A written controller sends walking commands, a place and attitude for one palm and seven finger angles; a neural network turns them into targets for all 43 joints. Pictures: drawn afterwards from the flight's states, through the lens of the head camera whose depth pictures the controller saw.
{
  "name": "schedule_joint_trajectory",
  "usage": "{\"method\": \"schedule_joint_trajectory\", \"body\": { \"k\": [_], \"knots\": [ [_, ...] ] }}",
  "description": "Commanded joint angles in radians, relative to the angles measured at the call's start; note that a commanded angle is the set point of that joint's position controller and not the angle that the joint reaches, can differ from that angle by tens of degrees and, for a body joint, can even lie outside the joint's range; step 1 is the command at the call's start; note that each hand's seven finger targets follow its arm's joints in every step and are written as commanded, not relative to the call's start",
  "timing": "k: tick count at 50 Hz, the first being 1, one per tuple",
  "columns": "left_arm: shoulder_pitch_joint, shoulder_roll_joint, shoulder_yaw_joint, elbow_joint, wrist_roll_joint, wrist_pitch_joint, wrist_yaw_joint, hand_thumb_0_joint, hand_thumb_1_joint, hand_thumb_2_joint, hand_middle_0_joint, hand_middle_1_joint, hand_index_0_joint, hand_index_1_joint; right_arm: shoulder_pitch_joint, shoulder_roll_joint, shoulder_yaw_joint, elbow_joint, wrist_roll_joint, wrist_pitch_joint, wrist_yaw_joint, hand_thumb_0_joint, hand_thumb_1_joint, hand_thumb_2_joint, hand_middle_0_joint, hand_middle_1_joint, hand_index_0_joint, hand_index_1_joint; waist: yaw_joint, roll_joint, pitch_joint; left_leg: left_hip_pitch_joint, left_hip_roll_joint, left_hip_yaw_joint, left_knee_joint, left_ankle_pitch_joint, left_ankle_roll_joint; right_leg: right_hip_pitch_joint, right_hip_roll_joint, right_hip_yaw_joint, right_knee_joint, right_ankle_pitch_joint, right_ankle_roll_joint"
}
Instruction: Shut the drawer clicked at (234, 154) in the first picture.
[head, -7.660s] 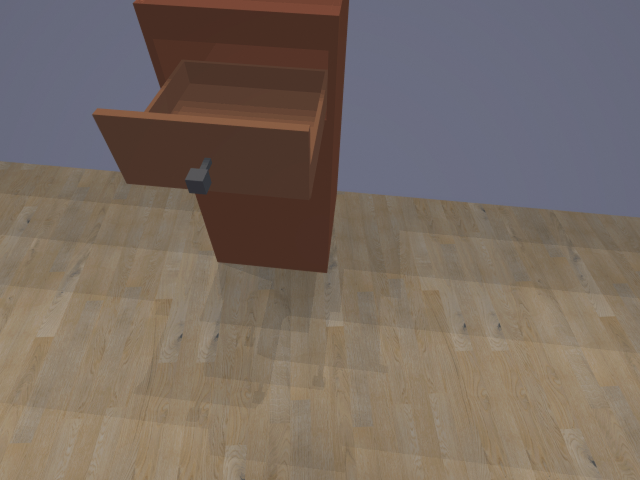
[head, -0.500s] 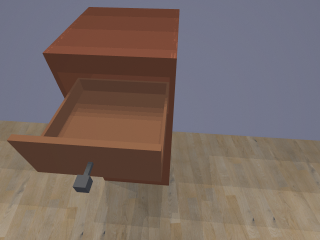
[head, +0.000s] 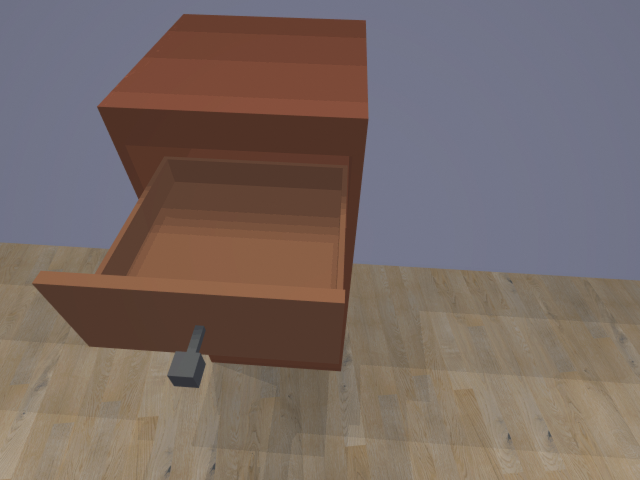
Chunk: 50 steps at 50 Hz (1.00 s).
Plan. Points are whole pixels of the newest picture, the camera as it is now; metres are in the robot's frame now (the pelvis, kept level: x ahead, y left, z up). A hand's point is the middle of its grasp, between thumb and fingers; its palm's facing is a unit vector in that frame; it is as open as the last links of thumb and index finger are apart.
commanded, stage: come to a stop and stand still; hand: left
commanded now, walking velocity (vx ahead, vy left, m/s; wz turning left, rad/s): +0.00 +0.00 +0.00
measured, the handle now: (191, 355) +0.27 +0.19 +0.00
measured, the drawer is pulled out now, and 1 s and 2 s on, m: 0.30 0.30 0.29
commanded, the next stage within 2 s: look again from close up in 0.50 s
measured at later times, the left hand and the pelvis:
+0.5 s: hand out of the picture -0.02 +0.17 -0.17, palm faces +0.01 -0.98 -0.18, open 7.3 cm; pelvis -0.01 +0.01 +0.00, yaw -1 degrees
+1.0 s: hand out of the picture -0.03 +0.15 -0.17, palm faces +0.01 -0.99 -0.16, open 7.3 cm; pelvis -0.01 +0.00 +0.00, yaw -2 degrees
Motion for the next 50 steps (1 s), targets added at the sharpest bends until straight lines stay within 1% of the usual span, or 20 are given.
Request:
{"method": "schedule_joint_trajectory", "body": {
  "k": [1,4,9,10,11,14,15,17,18,21,22,24,27,28,32,41,44,45,48,50],
  "knots": [
    [0.065,0.093,0.022,-0.02,0.005,-0.012,0.003,0.0,0.9,0.9,-0.2,-0.3,-0.2,-0.3,0.06,-0.095,-0.018,-0.018,0.001,-0.018,-0.01,0.0,-0.9,-0.9,0.2,0.3,0.2,0.3,0.001,0.0,0.048,0.001,0.149,-0.153,-0.106,0.182,-0.006,-0.054,-0.093,0.1,-0.076,0.17,-0.022],
    [0.064,0.084,0.023,-0.015,0.006,-0.009,0.003,0.0,0.9,0.9,-0.2,-0.3,-0.2,-0.3,0.069,-0.092,-0.018,-0.013,0.001,-0.017,-0.01,0.0,-0.9,-0.9,0.2,0.3,0.2,0.3,0.0,-0.009,0.067,-0.013,0.153,-0.158,-0.126,0.136,-0.006,-0.065,-0.09,0.097,-0.08,0.137,-0.02],
    [0.07,0.072,0.023,-0.005,0.007,-0.006,0.003,0.0,0.9,0.9,-0.2,-0.3,-0.2,-0.3,0.087,-0.084,-0.019,-0.004,0.0,-0.018,-0.01,0.0,-0.9,-0.9,0.2,0.3,0.2,0.3,0.001,0.011,0.076,-0.019,0.157,-0.168,-0.156,0.081,-0.006,-0.077,-0.086,0.094,-0.078,0.114,-0.019],
    [0.073,0.071,0.022,-0.002,0.007,-0.006,0.003,0.0,0.9,0.9,-0.2,-0.3,-0.2,-0.3,0.088,-0.082,-0.018,-0.002,0.001,-0.017,-0.01,0.0,-0.9,-0.9,0.2,0.3,0.2,0.3,0.001,0.0,0.078,-0.021,0.158,-0.168,-0.157,0.067,-0.005,-0.079,-0.088,0.094,-0.08,0.11,-0.019],
    [0.073,0.069,0.023,-0.002,0.008,-0.008,0.003,0.0,0.9,0.9,-0.2,-0.3,-0.2,-0.3,0.094,-0.078,-0.02,0.0,0.001,-0.018,-0.009,0.0,-0.9,-0.9,0.2,0.3,0.2,0.3,-0.001,-0.009,0.067,-0.016,0.156,-0.165,-0.153,0.075,-0.005,-0.074,-0.09,0.097,-0.082,0.119,-0.019],
    [0.076,0.06,0.024,0.002,0.007,-0.007,0.003,0.0,0.9,0.9,-0.2,-0.3,-0.2,-0.3,0.105,-0.075,-0.02,0.006,0.0,-0.021,-0.012,0.0,-0.9,-0.9,0.2,0.3,0.2,0.3,0.0,0.003,0.059,-0.004,0.16,-0.167,-0.156,0.103,-0.005,-0.077,-0.086,0.096,-0.071,0.13,-0.018],
    [0.075,0.06,0.024,0.004,0.007,-0.007,0.004,0.0,0.9,0.9,-0.2,-0.3,-0.2,-0.3,0.112,-0.071,-0.019,0.01,0.002,-0.021,-0.013,0.0,-0.9,-0.9,0.2,0.3,0.2,0.3,-0.002,-0.007,0.054,0.0,0.162,-0.167,-0.155,0.123,-0.005,-0.073,-0.087,0.095,-0.068,0.138,-0.018],
    [0.08,0.057,0.025,0.008,0.006,-0.006,0.004,0.0,0.9,0.9,-0.2,-0.3,-0.2,-0.3,0.119,-0.069,-0.02,0.01,0.003,-0.022,-0.014,0.0,-0.9,-0.9,0.2,0.3,0.2,0.3,-0.002,0.008,0.053,0.006,0.166,-0.166,-0.16,0.14,-0.006,-0.075,-0.083,0.091,-0.066,0.132,-0.015],
    [0.081,0.053,0.025,0.011,0.006,-0.005,0.004,0.0,0.9,0.9,-0.2,-0.3,-0.2,-0.3,0.12,-0.069,-0.019,0.012,0.002,-0.022,-0.015,0.0,-0.9,-0.9,0.2,0.3,0.2,0.3,-0.001,0.017,0.053,0.008,0.168,-0.169,-0.162,0.138,-0.006,-0.079,-0.084,0.089,-0.062,0.128,-0.014],
    [0.084,0.044,0.025,0.015,0.009,-0.005,0.005,0.0,0.9,0.9,-0.2,-0.3,-0.2,-0.3,0.128,-0.062,-0.018,0.018,0.002,-0.021,-0.015,0.0,-0.9,-0.9,0.2,0.3,0.2,0.3,-0.003,0.002,0.08,-0.011,0.166,-0.171,-0.169,0.104,-0.008,-0.09,-0.085,0.093,-0.067,0.123,-0.016],
    [0.088,0.047,0.025,0.016,0.007,-0.004,0.005,0.0,0.9,0.9,-0.2,-0.3,-0.2,-0.3,0.13,-0.063,-0.019,0.016,0.003,-0.021,-0.015,0.0,-0.9,-0.9,0.2,0.3,0.2,0.3,0.0,0.003,0.072,-0.005,0.169,-0.172,-0.174,0.103,-0.007,-0.088,-0.083,0.093,-0.067,0.119,-0.014],
    [0.089,0.039,0.026,0.018,0.009,-0.003,0.005,0.0,0.9,0.9,-0.2,-0.3,-0.2,-0.3,0.133,-0.06,-0.021,0.019,0.002,-0.02,-0.016,0.0,-0.9,-0.9,0.2,0.3,0.2,0.3,-0.002,0.013,0.082,-0.012,0.173,-0.176,-0.184,0.072,-0.009,-0.099,-0.081,0.091,-0.062,0.112,-0.014],
    [0.095,0.038,0.025,0.021,0.009,-0.003,0.005,0.0,0.9,0.9,-0.2,-0.3,-0.2,-0.3,0.14,-0.057,-0.021,0.02,0.003,-0.02,-0.015,0.0,-0.9,-0.9,0.2,0.3,0.2,0.3,-0.002,0.007,0.087,-0.015,0.174,-0.176,-0.192,0.058,-0.008,-0.103,-0.081,0.095,-0.066,0.108,-0.014],
    [0.097,0.035,0.026,0.022,0.01,-0.004,0.005,0.0,0.9,0.9,-0.2,-0.3,-0.2,-0.3,0.137,-0.055,-0.021,0.021,0.002,-0.02,-0.015,0.0,-0.9,-0.9,0.2,0.3,0.2,0.3,0.001,-0.005,0.088,-0.016,0.172,-0.174,-0.186,0.047,-0.007,-0.106,-0.082,0.099,-0.07,0.109,-0.015],
    [0.098,0.034,0.026,0.023,0.009,-0.006,0.007,0.0,0.9,0.9,-0.2,-0.3,-0.2,-0.3,0.147,-0.048,-0.02,0.021,0.005,-0.021,-0.016,0.0,-0.9,-0.9,0.2,0.3,0.2,0.3,-0.004,-0.009,0.08,0.001,0.167,-0.162,-0.169,0.112,-0.007,-0.107,-0.082,0.106,-0.071,0.135,-0.017],
    [0.105,0.029,0.027,0.023,0.009,-0.012,0.008,0.0,0.9,0.9,-0.2,-0.3,-0.2,-0.3,0.148,-0.035,-0.019,0.026,0.005,-0.022,-0.015,0.0,-0.9,-0.9,0.2,0.3,0.2,0.3,-0.005,-0.025,0.068,0.007,0.159,-0.149,-0.141,0.118,-0.007,-0.103,-0.087,0.125,-0.087,0.154,-0.022],
    [0.105,0.029,0.026,0.024,0.009,-0.011,0.006,0.0,0.9,0.9,-0.2,-0.3,-0.2,-0.3,0.145,-0.034,-0.019,0.027,0.005,-0.021,-0.015,0.0,-0.9,-0.9,0.2,0.3,0.2,0.3,-0.005,-0.005,0.077,0.002,0.157,-0.145,-0.142,0.095,-0.009,-0.113,-0.087,0.125,-0.094,0.139,-0.023],
    [0.107,0.028,0.026,0.025,0.009,-0.013,0.007,0.0,0.9,0.9,-0.2,-0.3,-0.2,-0.3,0.147,-0.031,-0.019,0.028,0.005,-0.019,-0.015,0.0,-0.9,-0.9,0.2,0.3,0.2,0.3,-0.005,-0.015,0.073,0.005,0.157,-0.146,-0.141,0.092,-0.009,-0.112,-0.086,0.129,-0.097,0.139,-0.025],
    [0.106,0.03,0.026,0.025,0.01,-0.012,0.006,0.0,0.9,0.9,-0.2,-0.3,-0.2,-0.3,0.144,-0.03,-0.019,0.028,0.006,-0.019,-0.014,0.0,-0.9,-0.9,0.2,0.3,0.2,0.3,-0.005,-0.002,0.076,0.003,0.157,-0.144,-0.141,0.083,-0.009,-0.115,-0.087,0.129,-0.103,0.133,-0.025],
    [0.11,0.03,0.025,0.024,0.01,-0.015,0.006,0.0,0.9,0.9,-0.2,-0.3,-0.2,-0.3,0.146,-0.028,-0.018,0.029,0.006,-0.018,-0.014,0.0,-0.9,-0.9,0.2,0.3,0.2,0.3,-0.005,-0.016,0.074,0.003,0.155,-0.139,-0.132,0.093,-0.011,-0.113,-0.088,0.135,-0.108,0.143,-0.028]
  ]
}}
